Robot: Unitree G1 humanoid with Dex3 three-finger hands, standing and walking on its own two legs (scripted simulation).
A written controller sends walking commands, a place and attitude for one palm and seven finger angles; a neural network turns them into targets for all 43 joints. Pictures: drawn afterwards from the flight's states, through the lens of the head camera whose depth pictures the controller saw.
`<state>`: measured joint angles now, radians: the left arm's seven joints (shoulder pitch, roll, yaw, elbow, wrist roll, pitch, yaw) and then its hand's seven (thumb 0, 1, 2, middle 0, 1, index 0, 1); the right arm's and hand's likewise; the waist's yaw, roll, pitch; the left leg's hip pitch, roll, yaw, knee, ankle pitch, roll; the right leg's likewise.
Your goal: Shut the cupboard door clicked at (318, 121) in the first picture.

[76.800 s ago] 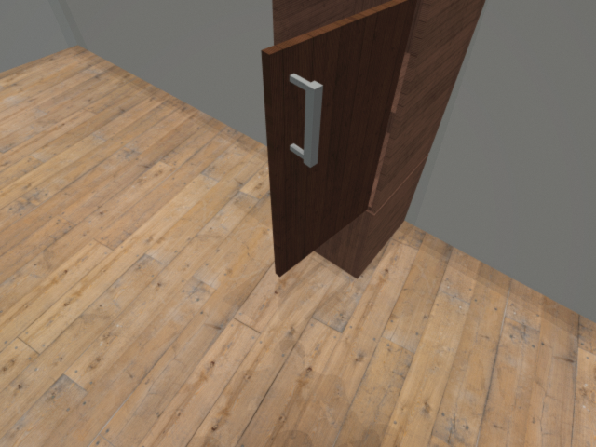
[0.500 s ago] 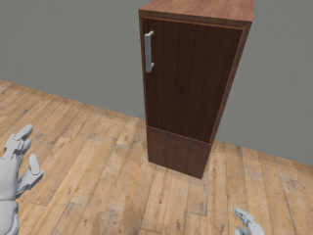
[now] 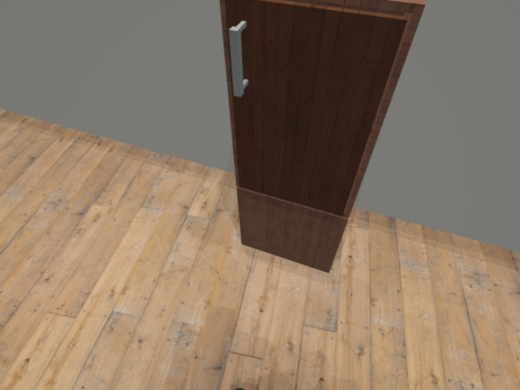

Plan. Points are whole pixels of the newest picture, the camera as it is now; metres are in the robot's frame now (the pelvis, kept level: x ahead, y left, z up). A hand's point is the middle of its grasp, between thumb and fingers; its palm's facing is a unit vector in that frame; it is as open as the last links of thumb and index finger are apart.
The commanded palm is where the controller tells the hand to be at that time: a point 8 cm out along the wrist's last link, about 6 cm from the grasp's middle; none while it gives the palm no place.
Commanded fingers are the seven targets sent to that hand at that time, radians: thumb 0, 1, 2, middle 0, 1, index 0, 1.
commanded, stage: let the arm hang, fingers relaxed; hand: left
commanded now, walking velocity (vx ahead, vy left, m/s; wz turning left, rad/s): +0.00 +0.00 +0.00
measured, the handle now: (240, 60) +0.75 +0.09 +0.13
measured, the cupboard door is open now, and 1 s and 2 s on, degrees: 0 0 0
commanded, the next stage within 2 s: look to check the result in 0.54 s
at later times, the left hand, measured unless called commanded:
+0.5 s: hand out of the picture -0.02 +0.11 -0.18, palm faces +0.04 -0.99 -0.12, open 7.4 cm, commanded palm none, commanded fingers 0.00 0.90 0.90 -0.20 -0.30 -0.20 -0.30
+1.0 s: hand out of the picture -0.02 +0.14 -0.18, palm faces +0.03 -0.98 -0.18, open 7.4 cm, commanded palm none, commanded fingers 0.00 0.90 0.90 -0.20 -0.30 -0.20 -0.30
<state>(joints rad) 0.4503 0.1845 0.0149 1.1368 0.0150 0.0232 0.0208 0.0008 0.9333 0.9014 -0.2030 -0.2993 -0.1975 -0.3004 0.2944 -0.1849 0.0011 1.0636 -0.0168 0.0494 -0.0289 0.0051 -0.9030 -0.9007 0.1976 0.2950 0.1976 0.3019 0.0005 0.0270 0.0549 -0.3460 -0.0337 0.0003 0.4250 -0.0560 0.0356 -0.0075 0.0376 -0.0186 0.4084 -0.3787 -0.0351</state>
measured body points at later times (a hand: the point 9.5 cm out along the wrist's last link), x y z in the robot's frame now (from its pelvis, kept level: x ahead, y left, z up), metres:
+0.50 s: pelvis +0.02 -0.02 +0.00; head +0.02 -0.02 +0.45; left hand -0.02 +0.16 -0.17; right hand -0.01 -0.23 -0.17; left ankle +0.11 +0.09 -0.73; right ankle -0.10 -0.10 -0.73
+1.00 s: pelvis +0.04 -0.02 +0.00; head +0.05 -0.02 +0.45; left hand -0.02 +0.19 -0.16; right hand +0.03 -0.24 -0.17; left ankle +0.11 +0.09 -0.73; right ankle -0.10 -0.10 -0.73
